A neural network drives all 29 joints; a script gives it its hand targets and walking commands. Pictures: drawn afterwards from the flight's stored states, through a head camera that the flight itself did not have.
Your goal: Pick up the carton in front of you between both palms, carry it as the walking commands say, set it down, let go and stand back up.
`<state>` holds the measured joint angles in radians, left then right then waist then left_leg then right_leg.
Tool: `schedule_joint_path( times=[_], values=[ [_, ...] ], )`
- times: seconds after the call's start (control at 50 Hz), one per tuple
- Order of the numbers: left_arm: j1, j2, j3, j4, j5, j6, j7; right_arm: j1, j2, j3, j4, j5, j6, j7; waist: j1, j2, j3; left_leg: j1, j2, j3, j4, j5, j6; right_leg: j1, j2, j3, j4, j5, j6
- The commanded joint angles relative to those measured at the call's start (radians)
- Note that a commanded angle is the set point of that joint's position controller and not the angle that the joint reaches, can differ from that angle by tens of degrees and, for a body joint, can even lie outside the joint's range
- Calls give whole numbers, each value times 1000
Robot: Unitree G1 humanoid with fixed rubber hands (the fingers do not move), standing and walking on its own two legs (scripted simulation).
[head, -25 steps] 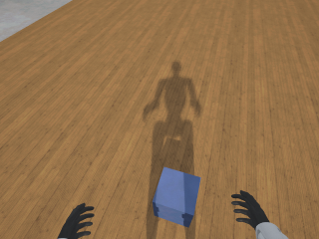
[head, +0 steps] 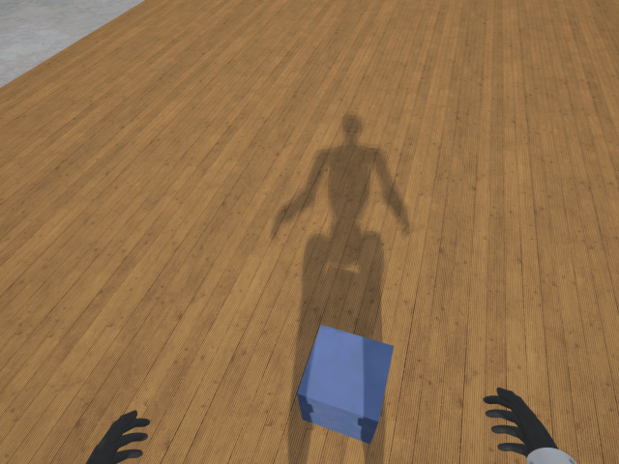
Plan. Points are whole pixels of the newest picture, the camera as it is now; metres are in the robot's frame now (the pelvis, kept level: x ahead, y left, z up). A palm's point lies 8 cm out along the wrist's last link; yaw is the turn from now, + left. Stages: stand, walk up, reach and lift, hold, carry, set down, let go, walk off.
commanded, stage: stand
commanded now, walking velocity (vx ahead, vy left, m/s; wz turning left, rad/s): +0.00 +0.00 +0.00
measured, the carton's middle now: (345, 384) +0.43 -0.07 -0.64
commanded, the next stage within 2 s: none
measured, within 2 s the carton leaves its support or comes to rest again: neither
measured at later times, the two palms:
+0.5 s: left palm out of the picture +0.15 +0.29 -0.07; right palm (548, 445) +0.16 -0.29 -0.09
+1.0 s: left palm out of the picture +0.09 +0.30 -0.08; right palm out of the picture +0.10 -0.30 -0.09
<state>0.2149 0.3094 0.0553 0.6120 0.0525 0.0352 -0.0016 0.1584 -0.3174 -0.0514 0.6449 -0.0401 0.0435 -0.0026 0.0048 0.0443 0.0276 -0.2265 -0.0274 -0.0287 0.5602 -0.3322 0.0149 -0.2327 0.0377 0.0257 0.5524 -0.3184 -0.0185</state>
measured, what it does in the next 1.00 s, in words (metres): stands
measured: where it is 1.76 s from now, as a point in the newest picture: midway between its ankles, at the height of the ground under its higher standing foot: outside the picture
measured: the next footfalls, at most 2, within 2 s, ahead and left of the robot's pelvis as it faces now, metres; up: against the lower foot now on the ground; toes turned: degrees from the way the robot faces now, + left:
none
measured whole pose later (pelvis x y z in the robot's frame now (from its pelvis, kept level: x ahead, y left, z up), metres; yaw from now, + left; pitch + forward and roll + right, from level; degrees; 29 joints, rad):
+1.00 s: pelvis -0.01 +0.00 +0.01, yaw +0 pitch -2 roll +0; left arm 0.16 0.35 0.03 0.93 0.03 0.00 0.01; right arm 0.14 -0.38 0.00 0.97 -0.02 -0.02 -0.02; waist 0.00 0.03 0.01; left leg -0.11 -0.03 -0.04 0.38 -0.23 0.01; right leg -0.11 0.03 0.02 0.37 -0.22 -0.02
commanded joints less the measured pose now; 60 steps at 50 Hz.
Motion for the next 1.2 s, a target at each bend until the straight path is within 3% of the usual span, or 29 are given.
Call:
schedule_joint_path(
  times=[0.0,0.08,0.1,0.12,0.14,0.22,0.24,0.26,0.28,0.36,0.38,0.42,0.5,0.54,0.56,0.64,0.66,0.7,0.74,0.76,0.78,0.82,0.84,0.92,0.94,0.98,1.04,1.08,1.18],
  values=[
    [-63,145,39,-55,-13,-24,18,-64,-128,-21,-12,-4,-42,-10,8,-58,-122,72,81,-88,-75,281,11,26,-96,97,-105,307,7],
    [-20,153,38,3,-31,-15,27,-28,-141,-14,44,14,-48,-10,3,-103,-146,109,94,-43,-58,523,-9,73,-104,76,-55,518,11],
    [-9,149,25,18,-40,-13,29,-70,-136,-1,55,12,-50,-13,18,-38,-156,74,84,-43,-36,601,4,107,-108,85,-50,606,5],
    [-8,169,27,18,-32,-20,31,-65,-119,-8,56,22,-51,-16,3,-114,-182,138,93,-48,-54,561,-9,118,-111,75,-61,604,6],
    [-20,178,52,21,-24,-15,34,-43,-160,-8,69,14,-55,-23,7,-50,-174,112,85,-28,-52,577,-17,123,-110,81,-43,608,-3],
    [-5,155,25,59,-25,-27,35,-44,-169,-8,111,2,-56,-25,14,-2,-155,140,96,-56,-86,556,-8,97,-104,59,-79,528,6],
    [-30,178,28,62,-25,-30,33,-20,-175,-3,130,15,-54,-26,5,-92,-161,146,94,-50,-72,569,-1,109,-101,45,-72,549,1],
    [-53,174,33,60,-22,-29,33,-54,-166,-3,109,21,-58,-24,-2,-108,-186,170,94,-50,-81,569,-3,113,-103,46,-89,580,18],
    [-16,182,28,87,-24,-20,36,-15,-186,1,141,13,-63,-20,10,-18,-162,170,88,-47,-82,591,-7,125,-117,71,-105,601,3],
    [-77,181,31,100,-7,-22,41,-97,-171,3,141,11,-62,-16,3,-48,-129,159,98,-50,-116,486,-13,84,-112,61,-118,499,10],
    [-53,168,30,103,-18,-25,37,-45,-178,1,165,18,-70,-14,6,-7,-142,149,107,-81,-118,507,0,105,-125,80,-115,482,-9],
    [-91,196,34,127,-23,-27,40,-83,-180,5,159,12,-69,-13,-2,-91,-74,112,110,-86,-148,398,8,76,-119,88,-150,381,1],
    [-88,139,18,147,-15,-31,27,-83,-196,18,168,1,-79,-24,5,-16,-119,144,111,-81,-161,403,4,111,-125,81,-160,388,8],
    [-72,191,23,169,-23,-43,34,-46,-187,10,191,24,-72,-28,-17,-52,-102,151,108,-87,-165,482,-1,109,-120,83,-146,470,-6],
    [-58,199,30,169,-22,-39,34,-41,-202,13,199,16,-75,-22,1,1,-118,144,107,-80,-151,506,2,151,-123,71,-155,481,5],
    [-63,201,15,207,-21,-47,27,-34,-217,18,223,13,-66,-29,-11,-64,-59,155,116,-88,-176,417,-8,98,-122,94,-171,392,8],
    [-72,188,21,191,-25,-35,21,-95,-222,8,216,6,-58,-33,20,-71,-65,101,114,-99,-180,379,-5,128,-116,67,-201,333,17],
    [-68,188,19,207,-18,-37,30,-72,-208,20,237,6,-71,-32,5,23,-29,119,105,-95,-240,256,-8,88,-130,105,-206,267,-2],
    [-105,173,14,209,-9,-51,23,-79,-227,13,239,8,-66,-34,-7,-6,-44,115,114,-105,-224,301,7,98,-126,102,-201,271,-8],
    [-84,180,15,208,-25,-52,20,-73,-194,20,233,6,-72,-30,10,-86,-59,132,115,-114,-206,326,10,114,-122,92,-203,295,-4],
    [-109,187,8,212,-22,-49,21,-77,-201,20,229,17,-75,-29,-17,-88,-64,158,123,-92,-208,378,6,91,-124,86,-200,333,1],
    [-74,202,14,238,-31,-46,21,-40,-201,20,244,20,-71,-24,-18,-84,-8,120,124,-120,-238,290,5,73,-127,107,-228,266,0],
    [-101,205,14,239,-27,-50,22,-68,-201,22,247,6,-71,-23,-8,-16,-40,106,115,-114,-229,275,-3,108,-137,110,-223,244,-2],
    [-126,216,15,249,-31,-47,14,-92,-192,27,263,14,-69,-25,-5,-36,-55,76,121,-115,-241,169,-1,124,-131,113,-256,183,5],
    [-98,227,4,279,-25,-45,15,-90,-215,24,268,24,-72,-23,-3,0,17,73,120,-136,-265,173,5,88,-139,121,-274,170,-12],
    [-149,230,13,271,-7,-50,18,-86,-199,30,284,13,-71,-22,-4,-95,-8,68,119,-127,-258,227,5,112,-122,87,-242,174,-2],
    [-108,195,2,285,-14,-48,13,-81,-244,8,288,13,-69,-26,7,-26,34,61,99,-123,-262,155,-5,58,-134,116,-282,78,-5],
    [-110,201,5,279,-27,-50,4,-53,-241,21,298,16,-72,-23,8,-2,-10,61,115,-108,-266,136,0,106,-141,118,-278,140,-5],
    [-127,237,11,294,-35,-60,13,-63,-212,33,331,11,-71,-14,5,-93,13,73,113,-133,-267,190,5,85,-130,120,-265,169,3]
  ],
)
